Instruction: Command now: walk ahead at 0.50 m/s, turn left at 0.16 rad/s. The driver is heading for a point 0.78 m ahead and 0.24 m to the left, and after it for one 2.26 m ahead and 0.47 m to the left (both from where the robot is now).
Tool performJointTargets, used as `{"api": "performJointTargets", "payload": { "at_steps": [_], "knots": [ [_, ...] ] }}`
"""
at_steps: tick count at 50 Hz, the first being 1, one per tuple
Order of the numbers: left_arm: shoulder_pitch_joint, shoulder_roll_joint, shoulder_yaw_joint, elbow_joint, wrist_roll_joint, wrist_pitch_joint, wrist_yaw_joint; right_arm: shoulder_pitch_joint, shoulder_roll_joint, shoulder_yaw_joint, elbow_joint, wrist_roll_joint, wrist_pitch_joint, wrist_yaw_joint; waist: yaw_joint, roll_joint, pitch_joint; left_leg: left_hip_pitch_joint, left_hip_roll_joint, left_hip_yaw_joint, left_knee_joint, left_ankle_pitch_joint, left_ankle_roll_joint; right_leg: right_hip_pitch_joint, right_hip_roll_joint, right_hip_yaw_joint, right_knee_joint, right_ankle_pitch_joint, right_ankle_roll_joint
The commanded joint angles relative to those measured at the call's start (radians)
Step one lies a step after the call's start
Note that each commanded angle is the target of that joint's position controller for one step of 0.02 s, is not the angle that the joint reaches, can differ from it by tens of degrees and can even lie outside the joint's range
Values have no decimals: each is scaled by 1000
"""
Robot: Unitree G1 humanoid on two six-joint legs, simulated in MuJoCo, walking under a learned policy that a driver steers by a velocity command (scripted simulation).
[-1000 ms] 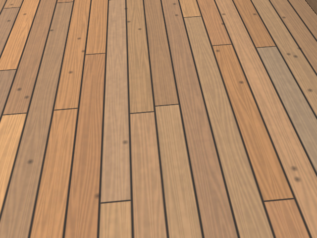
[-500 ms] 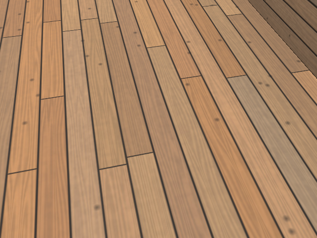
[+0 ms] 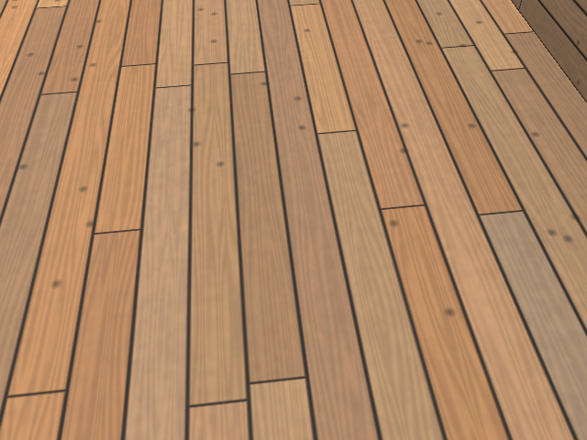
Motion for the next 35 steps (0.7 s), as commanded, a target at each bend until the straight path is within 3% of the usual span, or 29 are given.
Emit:
{"api": "performJointTargets", "payload": {
  "at_steps": [1,5,8,10,11,12,13,14,15,16,17,18,19,21,23,28,32,35],
  "knots": [
    [-32,164,31,-53,-3,-15,16,-52,-23,2,-53,4,-7,11,-12,-97,44,39,-16,29,-159,171,-1,-57,-251,80,-133,195,-128],
    [31,168,35,-17,-8,-5,20,-152,-26,8,-99,14,-5,30,21,-87,76,3,-42,27,-250,165,30,80,-302,28,-111,200,-112],
    [21,181,44,-15,-13,15,26,-179,-42,4,-134,13,-7,53,8,-93,76,-13,-59,42,-278,52,68,192,-344,-2,-31,318,-85],
    [-12,209,52,-31,-14,29,33,-112,-76,-14,-136,9,-5,61,-41,-124,15,120,-119,106,-271,-46,100,212,-342,-39,112,644,-59],
    [-31,212,52,-42,-12,40,39,9,-107,-36,-110,9,-3,61,-110,-121,-54,282,-164,138,-294,-45,123,183,-317,-75,282,777,-35],
    [-24,197,43,-60,-5,45,47,176,-170,-70,-66,11,2,52,-176,-81,-146,539,-168,84,-306,-22,160,45,-270,-101,521,717,1],
    [48,115,14,-102,17,27,38,300,-286,-102,-56,7,8,36,-161,126,-275,920,75,-350,-330,-80,307,-345,-150,-108,913,264,66],
    [46,69,-9,-118,9,-16,21,297,-271,-88,-67,14,5,39,-132,205,-379,1090,214,-803,-539,-216,425,-611,8,75,1137,-406,87],
    [-49,156,14,-138,-31,-49,6,276,-198,-68,-69,6,0,37,-162,134,-294,1046,180,-699,-563,-239,361,-723,-64,177,1187,-365,55],
    [-113,168,14,-157,-45,-66,4,219,-155,-58,-83,4,-5,33,-148,67,-187,915,140,-548,-562,-176,319,-738,-112,161,1138,-275,33],
    [-135,164,19,-157,-28,-68,12,148,-129,-49,-103,2,-8,34,-105,-26,-112,752,100,-439,-576,-78,292,-685,-152,152,1044,-208,34],
    [-136,175,30,-156,-8,-58,20,99,-100,-39,-120,-5,-10,33,-68,-35,-76,629,67,-365,-598,9,275,-605,-181,152,960,-169,41],
    [-128,167,34,-161,0,-43,22,79,-92,-35,-132,-10,-9,30,-42,-19,-63,555,47,-341,-622,48,275,-548,-190,154,920,-151,51],
    [-126,137,32,-175,9,-22,27,92,-118,-42,-136,-4,-10,20,-28,-1,-48,482,28,-291,-649,117,286,-519,-186,137,831,-118,81],
    [-194,126,31,-205,13,-12,32,130,-149,-51,-131,1,-11,5,-42,-2,-19,452,7,-250,-662,148,276,-544,-169,124,700,-13,109],
    [-372,91,16,-268,1,-22,16,209,-152,-53,-117,10,3,-13,-110,36,6,416,-55,-211,-640,41,203,-453,-94,110,358,272,115],
    [-423,117,17,-297,-7,-38,-5,268,-131,-47,-91,13,12,-18,-132,44,5,551,-1,-279,-563,25,193,-453,-88,132,263,265,91],
    [-382,146,24,-297,-6,-52,-14,277,-137,-50,-85,2,21,-23,-103,75,0,646,40,-325,-479,162,181,-407,-80,112,230,134,46]
  ]
}}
